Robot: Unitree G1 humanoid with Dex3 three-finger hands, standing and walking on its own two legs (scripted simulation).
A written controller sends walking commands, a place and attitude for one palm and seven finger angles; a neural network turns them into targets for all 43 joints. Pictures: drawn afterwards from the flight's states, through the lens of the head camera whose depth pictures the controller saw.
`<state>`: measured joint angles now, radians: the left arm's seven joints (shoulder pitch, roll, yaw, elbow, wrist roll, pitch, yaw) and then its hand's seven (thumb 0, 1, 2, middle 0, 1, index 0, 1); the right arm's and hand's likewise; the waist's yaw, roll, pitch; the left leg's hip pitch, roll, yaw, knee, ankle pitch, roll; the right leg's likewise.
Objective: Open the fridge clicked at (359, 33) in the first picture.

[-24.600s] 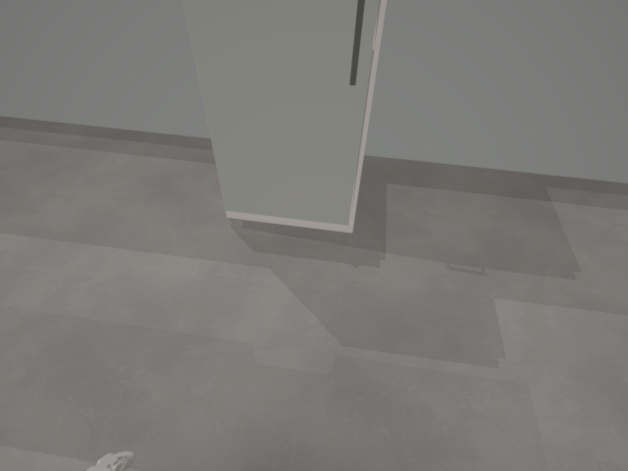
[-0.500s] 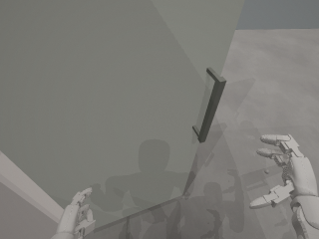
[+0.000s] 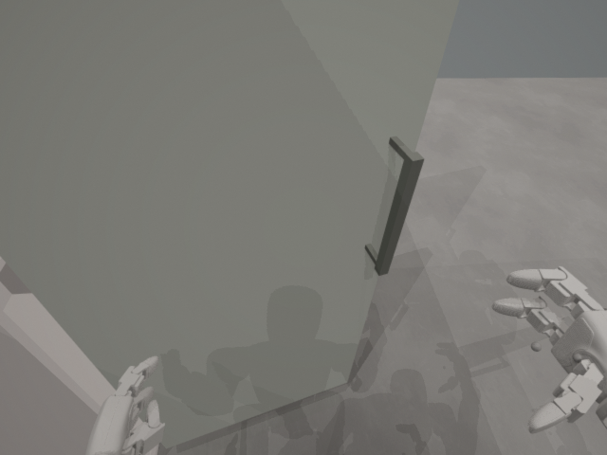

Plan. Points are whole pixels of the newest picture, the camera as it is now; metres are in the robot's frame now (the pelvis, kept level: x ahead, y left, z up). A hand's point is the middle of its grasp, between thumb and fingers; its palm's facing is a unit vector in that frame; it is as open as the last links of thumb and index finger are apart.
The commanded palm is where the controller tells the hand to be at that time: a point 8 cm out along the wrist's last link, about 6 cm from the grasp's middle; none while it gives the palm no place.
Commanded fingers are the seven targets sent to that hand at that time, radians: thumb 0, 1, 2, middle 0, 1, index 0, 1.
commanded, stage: draw the hand back to the body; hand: right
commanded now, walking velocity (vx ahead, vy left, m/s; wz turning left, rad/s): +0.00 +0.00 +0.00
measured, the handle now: (388, 213) +0.44 -0.11 +0.10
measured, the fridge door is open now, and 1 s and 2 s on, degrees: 75 75 75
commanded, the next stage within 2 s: step back with the hand held close in 1.08 s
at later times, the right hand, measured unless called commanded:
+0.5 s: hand (600, 318) +0.23 -0.28 +0.17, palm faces +0.45 +0.82 -0.35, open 10.8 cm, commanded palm +0.18 -0.31 +0.18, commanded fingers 0.00 -0.57 -0.74 0.21 0.49 0.21 0.49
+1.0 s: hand out of the picture +0.20 -0.27 +0.17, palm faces +0.50 +0.78 -0.38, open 7.5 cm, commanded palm +0.16 -0.30 +0.20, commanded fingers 0.00 -0.90 -0.90 0.20 0.30 0.20 0.30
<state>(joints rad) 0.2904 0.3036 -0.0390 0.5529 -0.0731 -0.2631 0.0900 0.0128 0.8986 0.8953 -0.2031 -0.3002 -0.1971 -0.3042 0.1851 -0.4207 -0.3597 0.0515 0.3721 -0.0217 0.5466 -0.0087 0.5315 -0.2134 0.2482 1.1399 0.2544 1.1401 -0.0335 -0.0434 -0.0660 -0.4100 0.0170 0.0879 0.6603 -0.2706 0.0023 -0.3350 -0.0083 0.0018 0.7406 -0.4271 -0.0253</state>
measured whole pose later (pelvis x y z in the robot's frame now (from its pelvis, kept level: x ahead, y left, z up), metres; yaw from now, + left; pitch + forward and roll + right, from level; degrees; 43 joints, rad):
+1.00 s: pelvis +0.02 +0.01 +0.02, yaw -1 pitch -3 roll +1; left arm 0.22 0.22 -0.02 0.66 0.00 -0.19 0.07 0.01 0.90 0.90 -0.20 -0.30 -0.20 -0.30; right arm 0.44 -0.35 -0.34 -0.35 0.07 -0.06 -0.12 0.02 -0.87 -0.89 0.21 0.32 0.21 0.32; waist -0.09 -0.06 -0.02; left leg -0.19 0.02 0.09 0.45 -0.21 0.01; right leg -0.10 0.00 0.01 0.48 -0.33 -0.02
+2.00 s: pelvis -0.06 -0.01 +0.00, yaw +0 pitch -1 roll +1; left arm 0.22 0.20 -0.02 0.58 -0.01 -0.11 0.06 0.01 0.90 0.89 -0.21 -0.30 -0.20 -0.30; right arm 0.50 -0.40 -0.43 -0.54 0.02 -0.24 -0.15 0.02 -0.89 -0.90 0.21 0.30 0.22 0.30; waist -0.01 0.05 0.07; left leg -0.43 0.04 0.03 0.60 -0.17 -0.02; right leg -0.38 0.03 -0.02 0.68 -0.30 -0.05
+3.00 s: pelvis -0.27 -0.03 +0.01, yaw +1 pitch -1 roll +3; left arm 0.30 0.22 0.01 0.63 -0.01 -0.14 0.08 0.01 0.90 0.89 -0.21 -0.30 -0.20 -0.30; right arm 0.54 -0.44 -0.45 -0.52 0.03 -0.25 -0.15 0.02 -0.88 -0.90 0.21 0.30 0.22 0.30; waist 0.00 0.07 -0.04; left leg -0.26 0.04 0.04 0.55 -0.28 -0.04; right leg -0.32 -0.04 0.00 0.69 -0.37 -0.02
